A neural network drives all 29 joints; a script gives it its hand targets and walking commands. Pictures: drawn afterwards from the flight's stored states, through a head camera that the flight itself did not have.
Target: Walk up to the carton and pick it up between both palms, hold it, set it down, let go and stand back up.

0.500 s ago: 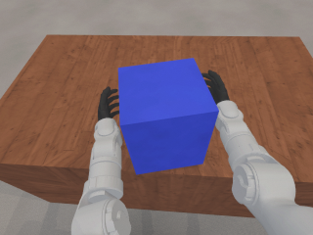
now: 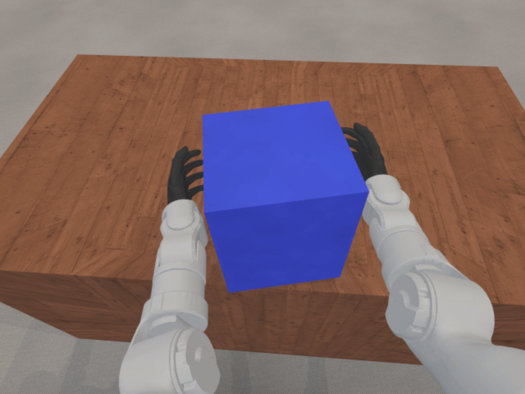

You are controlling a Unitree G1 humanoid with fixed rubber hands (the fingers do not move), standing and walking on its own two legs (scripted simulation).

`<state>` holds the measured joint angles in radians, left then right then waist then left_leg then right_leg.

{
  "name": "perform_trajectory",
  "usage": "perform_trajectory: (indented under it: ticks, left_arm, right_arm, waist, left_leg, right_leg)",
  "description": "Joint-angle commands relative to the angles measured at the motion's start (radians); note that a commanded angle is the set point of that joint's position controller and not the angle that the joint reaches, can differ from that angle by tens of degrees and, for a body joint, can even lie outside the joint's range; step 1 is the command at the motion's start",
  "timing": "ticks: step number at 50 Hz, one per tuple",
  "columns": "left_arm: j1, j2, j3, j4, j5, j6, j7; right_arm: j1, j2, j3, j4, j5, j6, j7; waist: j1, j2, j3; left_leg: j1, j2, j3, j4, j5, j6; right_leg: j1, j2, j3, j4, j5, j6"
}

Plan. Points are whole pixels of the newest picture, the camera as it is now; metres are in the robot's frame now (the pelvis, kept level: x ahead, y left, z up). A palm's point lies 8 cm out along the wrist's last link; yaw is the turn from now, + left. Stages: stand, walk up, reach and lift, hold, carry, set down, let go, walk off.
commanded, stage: set down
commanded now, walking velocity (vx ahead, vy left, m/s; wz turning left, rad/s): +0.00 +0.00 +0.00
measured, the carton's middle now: (276, 201) +0.42 +0.05 +0.01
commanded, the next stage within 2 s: none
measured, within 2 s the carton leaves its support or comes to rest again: neither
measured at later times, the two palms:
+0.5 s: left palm (185, 203) +0.37 +0.19 +0.06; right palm (372, 175) +0.45 -0.10 +0.07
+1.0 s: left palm (184, 203) +0.37 +0.19 +0.05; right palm (371, 178) +0.44 -0.10 +0.07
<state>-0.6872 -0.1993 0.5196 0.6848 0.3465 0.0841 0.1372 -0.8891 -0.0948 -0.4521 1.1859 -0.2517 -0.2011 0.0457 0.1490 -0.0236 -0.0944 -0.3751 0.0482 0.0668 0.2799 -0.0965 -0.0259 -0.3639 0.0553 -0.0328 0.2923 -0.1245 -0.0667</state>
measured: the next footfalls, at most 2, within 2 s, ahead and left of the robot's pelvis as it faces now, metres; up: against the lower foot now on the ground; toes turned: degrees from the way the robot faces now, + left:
none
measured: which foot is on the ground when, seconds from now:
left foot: down 0.00-1.00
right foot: down 0.00-1.00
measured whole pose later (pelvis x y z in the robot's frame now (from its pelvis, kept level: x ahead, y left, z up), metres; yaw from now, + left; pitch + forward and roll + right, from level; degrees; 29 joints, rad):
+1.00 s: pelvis +0.00 -0.01 +0.00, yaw +1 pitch +10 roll +1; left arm -0.67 -0.22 0.59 0.67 0.43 -0.03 0.12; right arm -0.84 -0.05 -0.51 1.12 -0.32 -0.26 0.09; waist 0.12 -0.06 -0.05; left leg -0.35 0.06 0.10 0.28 -0.10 -0.03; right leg -0.34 0.05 -0.05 0.31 -0.15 -0.07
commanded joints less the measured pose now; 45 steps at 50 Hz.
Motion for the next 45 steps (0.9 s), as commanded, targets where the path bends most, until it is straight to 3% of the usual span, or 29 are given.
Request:
perform_trajectory:
  ticks: [1,4,5,7,11,18,25,33,45]
  left_arm:
    - [-0.556,-0.406,-0.298,-0.111,0.02,-0.056,-0.032]
    - [-0.528,-0.403,-0.29,-0.112,0.026,-0.058,-0.037]
    - [-0.531,-0.42,-0.289,-0.137,0.024,-0.074,-0.03]
    - [-0.51,-0.411,-0.284,-0.112,0.029,-0.082,-0.032]
    - [-0.473,-0.411,-0.275,-0.092,0.038,-0.092,-0.05]
    - [-0.459,-0.371,-0.224,-0.038,0.049,-0.121,-0.083]
    - [-0.466,-0.339,-0.178,-0.014,0.06,-0.146,-0.092]
    - [-0.446,-0.335,-0.175,-0.024,0.076,-0.13,-0.076]
    - [-0.39,-0.333,-0.153,-0.03,0.102,-0.129,-0.074]
  right_arm:
    - [-0.511,0.474,0.156,-0.068,-0.047,-0.033,0.133]
    - [-0.501,0.464,0.152,-0.072,-0.054,-0.04,0.133]
    - [-0.532,0.462,0.172,-0.088,-0.045,-0.059,0.142]
    - [-0.523,0.455,0.182,-0.07,-0.043,-0.07,0.139]
    - [-0.494,0.468,0.195,-0.063,-0.05,-0.083,0.125]
    - [-0.454,0.515,0.201,-0.053,-0.085,-0.084,0.111]
    - [-0.431,0.528,0.178,-0.05,-0.118,-0.077,0.109]
    - [-0.405,0.503,0.133,-0.05,-0.134,-0.061,0.124]
    - [-0.359,0.494,0.142,-0.055,-0.122,-0.061,0.13]
  waist:
    - [0.02,-0.025,-0.534]
    - [0.017,-0.029,-0.517]
    - [0.044,-0.033,-0.554]
    - [0.034,-0.052,-0.527]
    - [0.019,-0.063,-0.497]
    - [0.013,-0.103,-0.447]
    - [0.022,-0.112,-0.434]
    - [0.024,-0.079,-0.412]
    - [0.03,-0.061,-0.374]
  left_leg:
    - [0.297,-0.008,0.057,0.065,0.318,0.027]
    - [0.291,-0.01,0.057,0.069,0.343,0.028]
    - [0.289,-0.004,0.058,0.077,0.387,0.02]
    - [0.278,-0.005,0.058,0.083,0.395,0.022]
    - [0.212,-0.013,0.063,0.065,0.355,0.033]
    - [0.054,-0.027,0.074,0.006,0.176,0.065]
    - [0.016,-0.028,0.083,-0.009,0.129,0.076]
    - [0.081,-0.022,0.08,0.0,0.149,0.07]
    - [0.088,-0.022,0.077,0.014,0.194,0.069]
  right_leg:
    - [0.186,-0.027,-0.042,-0.007,0.129,0.041]
    - [0.201,-0.029,-0.039,-0.002,0.162,0.045]
    - [0.206,-0.014,-0.056,0.014,0.196,0.044]
    - [0.229,-0.016,-0.054,0.016,0.233,0.048]
    - [0.301,-0.03,-0.037,0.038,0.324,0.065]
    - [0.412,-0.072,0.0,0.063,0.369,0.102]
    - [0.427,-0.083,0.011,0.059,0.317,0.107]
    - [0.334,-0.069,-0.006,0.028,0.184,0.081]
    - [0.334,-0.067,-0.005,0.039,0.223,0.076]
